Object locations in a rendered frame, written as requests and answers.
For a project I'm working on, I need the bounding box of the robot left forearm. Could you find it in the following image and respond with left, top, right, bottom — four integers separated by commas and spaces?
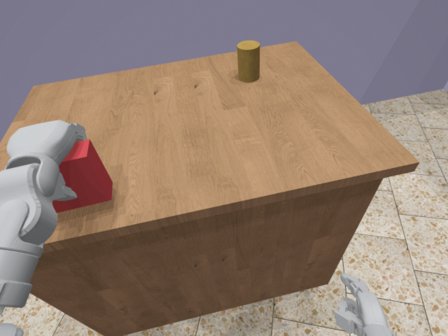
0, 152, 60, 315

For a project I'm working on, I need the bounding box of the table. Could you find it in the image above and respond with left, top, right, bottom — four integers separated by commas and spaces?
0, 41, 420, 336

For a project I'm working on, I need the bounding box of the sponge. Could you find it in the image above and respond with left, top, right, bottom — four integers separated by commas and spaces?
52, 139, 113, 213

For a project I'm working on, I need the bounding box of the robot right hand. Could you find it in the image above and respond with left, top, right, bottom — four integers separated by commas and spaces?
335, 273, 389, 336

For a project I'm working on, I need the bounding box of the robot left hand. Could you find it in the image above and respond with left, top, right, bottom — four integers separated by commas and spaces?
7, 120, 87, 201

